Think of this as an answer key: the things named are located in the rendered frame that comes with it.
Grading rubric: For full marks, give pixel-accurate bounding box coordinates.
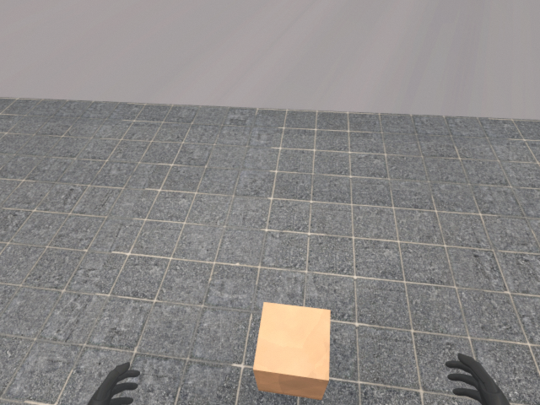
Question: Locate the robot right hand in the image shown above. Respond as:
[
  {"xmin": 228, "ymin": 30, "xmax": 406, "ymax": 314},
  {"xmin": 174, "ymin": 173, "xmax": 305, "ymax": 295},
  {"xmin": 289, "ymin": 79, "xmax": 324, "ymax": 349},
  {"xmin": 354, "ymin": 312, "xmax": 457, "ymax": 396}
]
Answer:
[{"xmin": 445, "ymin": 353, "xmax": 510, "ymax": 405}]

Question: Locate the carton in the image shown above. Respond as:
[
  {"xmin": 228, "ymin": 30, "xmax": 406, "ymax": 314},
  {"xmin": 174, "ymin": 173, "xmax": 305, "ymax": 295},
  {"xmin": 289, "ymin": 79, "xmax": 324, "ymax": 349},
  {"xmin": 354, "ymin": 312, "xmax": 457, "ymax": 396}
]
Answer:
[{"xmin": 253, "ymin": 302, "xmax": 331, "ymax": 400}]

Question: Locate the robot left hand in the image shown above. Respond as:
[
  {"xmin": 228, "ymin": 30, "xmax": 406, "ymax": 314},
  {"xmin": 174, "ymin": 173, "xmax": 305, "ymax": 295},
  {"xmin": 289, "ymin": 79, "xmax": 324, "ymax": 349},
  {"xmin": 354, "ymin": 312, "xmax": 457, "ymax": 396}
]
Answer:
[{"xmin": 87, "ymin": 362, "xmax": 140, "ymax": 405}]

